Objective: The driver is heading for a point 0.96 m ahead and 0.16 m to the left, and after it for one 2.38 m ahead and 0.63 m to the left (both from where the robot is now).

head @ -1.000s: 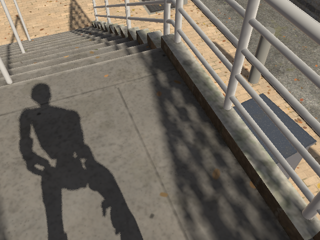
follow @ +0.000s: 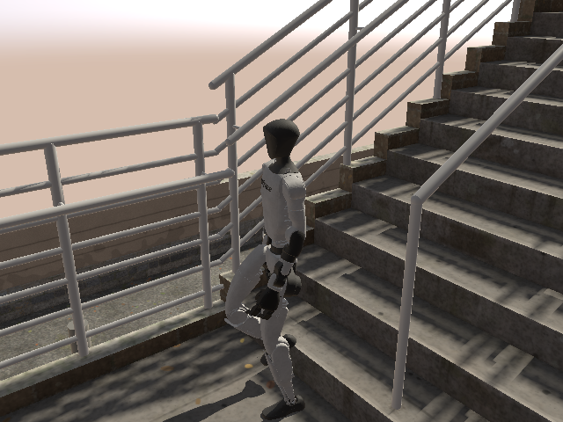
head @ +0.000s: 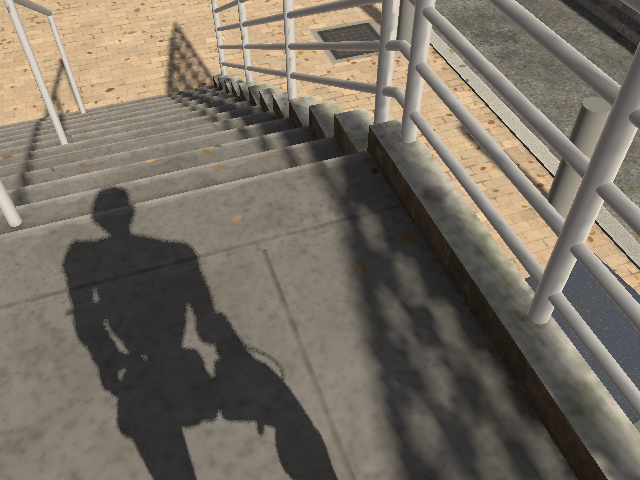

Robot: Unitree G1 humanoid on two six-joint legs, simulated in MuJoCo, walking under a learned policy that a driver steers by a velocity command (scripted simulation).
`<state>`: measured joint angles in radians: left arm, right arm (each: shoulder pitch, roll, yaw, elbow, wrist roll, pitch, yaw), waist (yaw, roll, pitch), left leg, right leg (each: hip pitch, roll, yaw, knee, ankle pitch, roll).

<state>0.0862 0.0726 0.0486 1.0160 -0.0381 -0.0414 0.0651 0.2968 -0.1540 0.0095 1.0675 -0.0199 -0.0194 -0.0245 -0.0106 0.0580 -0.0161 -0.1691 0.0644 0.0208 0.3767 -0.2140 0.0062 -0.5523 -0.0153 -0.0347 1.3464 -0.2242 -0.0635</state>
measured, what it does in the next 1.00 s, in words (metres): walks ahead: right foot, then left foot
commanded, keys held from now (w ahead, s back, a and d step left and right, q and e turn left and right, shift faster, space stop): no key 0.60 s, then w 0.40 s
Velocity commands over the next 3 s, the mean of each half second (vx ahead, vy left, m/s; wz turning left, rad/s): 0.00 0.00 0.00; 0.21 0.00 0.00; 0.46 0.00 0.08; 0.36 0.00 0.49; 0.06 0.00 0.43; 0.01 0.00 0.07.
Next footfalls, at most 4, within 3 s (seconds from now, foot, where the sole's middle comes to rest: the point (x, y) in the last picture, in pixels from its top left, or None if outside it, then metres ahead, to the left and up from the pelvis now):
0.46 right None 0.12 -0.13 -0.79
0.82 left None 0.29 0.08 -0.79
1.38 right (410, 452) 0.60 -0.16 -0.79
1.96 left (278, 351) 0.86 0.13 -0.79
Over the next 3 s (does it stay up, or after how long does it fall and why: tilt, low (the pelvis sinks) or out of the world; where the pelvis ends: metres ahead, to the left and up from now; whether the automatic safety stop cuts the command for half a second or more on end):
stays up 0.89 0.02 -0.02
